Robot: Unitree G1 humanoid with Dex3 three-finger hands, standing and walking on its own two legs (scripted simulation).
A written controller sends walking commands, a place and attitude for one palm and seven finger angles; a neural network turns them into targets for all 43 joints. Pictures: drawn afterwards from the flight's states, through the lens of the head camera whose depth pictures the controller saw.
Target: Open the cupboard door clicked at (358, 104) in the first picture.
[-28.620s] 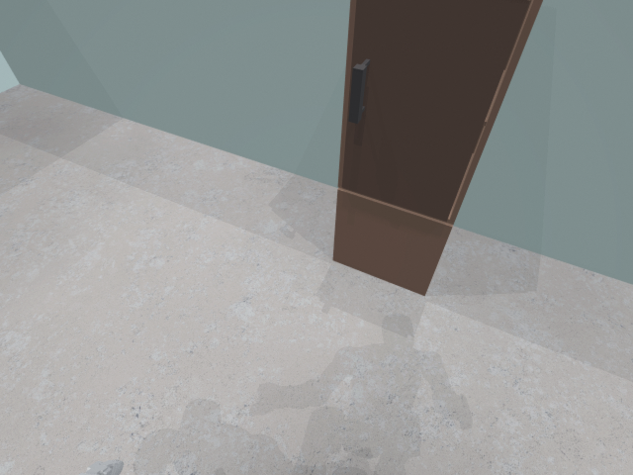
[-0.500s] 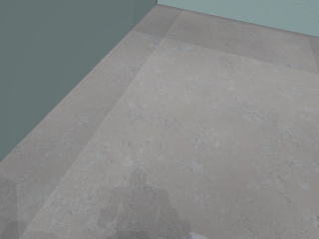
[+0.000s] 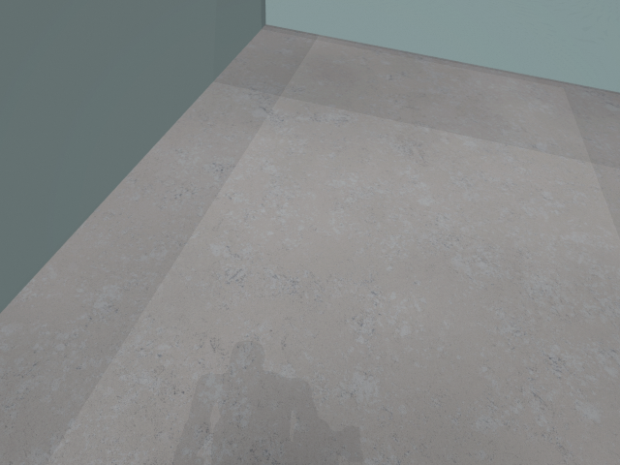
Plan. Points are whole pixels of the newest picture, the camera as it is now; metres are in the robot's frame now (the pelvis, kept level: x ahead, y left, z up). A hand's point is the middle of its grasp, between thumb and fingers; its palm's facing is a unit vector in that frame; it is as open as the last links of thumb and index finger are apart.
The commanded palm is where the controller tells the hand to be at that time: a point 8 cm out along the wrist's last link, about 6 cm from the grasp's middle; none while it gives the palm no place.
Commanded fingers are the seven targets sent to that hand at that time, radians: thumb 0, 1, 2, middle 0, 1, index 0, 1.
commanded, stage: walk to a spot facing it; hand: left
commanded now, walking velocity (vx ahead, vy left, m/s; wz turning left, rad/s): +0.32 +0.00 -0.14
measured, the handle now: out of the picture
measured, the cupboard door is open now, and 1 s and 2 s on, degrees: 46 46 46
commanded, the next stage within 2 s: turn to face it in 0.10 s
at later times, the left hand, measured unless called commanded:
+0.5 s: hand (216, 393) +0.25 +0.15 -0.17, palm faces +0.16 -0.97 -0.18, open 7.2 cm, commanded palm none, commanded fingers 0.00 0.90 0.90 -0.20 -0.30 -0.20 -0.30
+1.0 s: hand (214, 381) +0.27 +0.15 -0.15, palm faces +0.42 -0.86 -0.29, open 7.4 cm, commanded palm none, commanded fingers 0.00 0.90 0.90 -0.20 -0.30 -0.20 -0.30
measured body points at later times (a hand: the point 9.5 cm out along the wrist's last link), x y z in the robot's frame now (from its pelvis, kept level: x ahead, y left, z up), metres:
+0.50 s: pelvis +0.19 -0.04 +0.01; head +0.23 -0.02 +0.46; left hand +0.25 +0.20 -0.15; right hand +0.24 -0.27 -0.14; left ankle +0.24 +0.07 -0.71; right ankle +0.18 -0.15 -0.73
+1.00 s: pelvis +0.27 -0.08 +0.00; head +0.32 -0.07 +0.45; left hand +0.24 +0.20 -0.13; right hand +0.46 -0.29 -0.14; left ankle +0.22 +0.04 -0.67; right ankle +0.30 -0.21 -0.73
